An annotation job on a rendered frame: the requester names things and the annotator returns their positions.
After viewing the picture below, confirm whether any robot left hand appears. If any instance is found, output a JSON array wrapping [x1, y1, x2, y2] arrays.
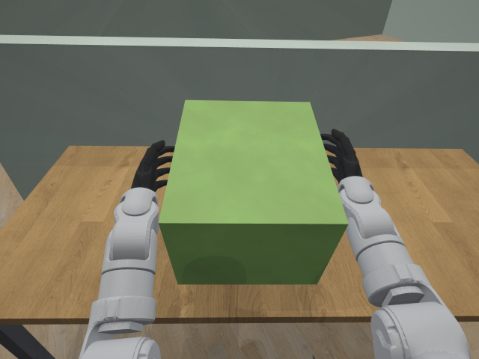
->
[[131, 140, 175, 192]]

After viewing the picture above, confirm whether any right robot upper arm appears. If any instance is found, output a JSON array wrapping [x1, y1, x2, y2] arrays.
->
[[371, 301, 470, 359]]

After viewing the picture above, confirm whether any right robot forearm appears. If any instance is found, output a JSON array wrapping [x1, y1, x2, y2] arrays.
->
[[338, 176, 471, 359]]

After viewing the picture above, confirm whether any carton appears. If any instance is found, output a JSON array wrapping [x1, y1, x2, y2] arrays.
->
[[159, 100, 348, 285]]

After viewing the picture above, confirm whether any left robot forearm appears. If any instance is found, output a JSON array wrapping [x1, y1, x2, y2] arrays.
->
[[79, 188, 159, 359]]

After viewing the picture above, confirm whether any left robot upper arm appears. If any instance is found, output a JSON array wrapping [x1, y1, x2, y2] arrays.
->
[[82, 337, 161, 359]]

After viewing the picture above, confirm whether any robot right hand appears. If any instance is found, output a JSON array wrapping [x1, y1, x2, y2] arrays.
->
[[320, 129, 363, 185]]

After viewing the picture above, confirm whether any table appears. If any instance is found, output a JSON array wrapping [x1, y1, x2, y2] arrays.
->
[[0, 146, 479, 359]]

